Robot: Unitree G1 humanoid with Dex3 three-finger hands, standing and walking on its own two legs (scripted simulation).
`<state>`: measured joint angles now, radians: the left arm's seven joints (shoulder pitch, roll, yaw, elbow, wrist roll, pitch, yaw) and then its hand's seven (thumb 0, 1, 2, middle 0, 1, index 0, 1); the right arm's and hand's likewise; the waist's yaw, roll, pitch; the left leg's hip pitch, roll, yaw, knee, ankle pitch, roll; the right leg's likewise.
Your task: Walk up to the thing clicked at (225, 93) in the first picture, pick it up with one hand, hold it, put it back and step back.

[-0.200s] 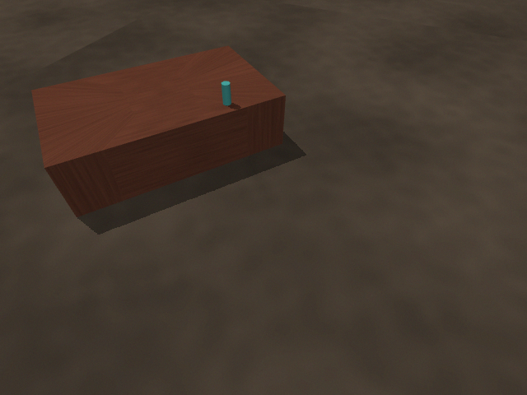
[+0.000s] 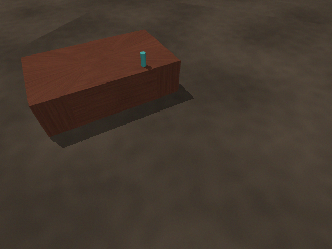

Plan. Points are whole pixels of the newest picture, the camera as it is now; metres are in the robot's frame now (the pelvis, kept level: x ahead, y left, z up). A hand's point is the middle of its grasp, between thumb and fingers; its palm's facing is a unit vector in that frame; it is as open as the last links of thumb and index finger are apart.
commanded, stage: stand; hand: right
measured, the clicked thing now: (143, 59) +1.56 +0.19 -0.40
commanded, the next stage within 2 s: walk up in 0.92 s
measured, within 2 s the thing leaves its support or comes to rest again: neither
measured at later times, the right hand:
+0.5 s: hand out of the picture +0.08 -0.25 -0.16, palm faces -0.03 +0.94 -0.33, open 7.4 cm
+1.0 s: hand out of the picture +0.09 -0.26 -0.16, palm faces -0.08 +0.94 -0.33, open 7.4 cm
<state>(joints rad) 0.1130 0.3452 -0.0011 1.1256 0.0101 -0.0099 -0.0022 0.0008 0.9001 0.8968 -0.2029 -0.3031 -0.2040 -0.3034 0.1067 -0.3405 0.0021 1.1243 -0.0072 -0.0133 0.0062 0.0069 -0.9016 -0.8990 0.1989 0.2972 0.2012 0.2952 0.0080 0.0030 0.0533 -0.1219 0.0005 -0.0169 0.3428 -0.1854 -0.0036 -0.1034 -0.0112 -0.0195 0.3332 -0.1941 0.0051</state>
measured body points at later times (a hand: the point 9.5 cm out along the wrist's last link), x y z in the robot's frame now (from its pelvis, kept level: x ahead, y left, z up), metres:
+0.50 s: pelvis +0.00 +0.00 +0.00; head +0.02 +0.00 +0.45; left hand +0.07 +0.30 -0.13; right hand +0.08 -0.30 -0.13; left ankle +0.00 +0.12 -0.75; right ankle -0.01 -0.12 -0.75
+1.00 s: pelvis +0.01 +0.00 +0.00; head +0.02 +0.00 +0.45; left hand +0.08 +0.31 -0.13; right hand +0.09 -0.30 -0.13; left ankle +0.00 +0.12 -0.74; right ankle -0.01 -0.12 -0.75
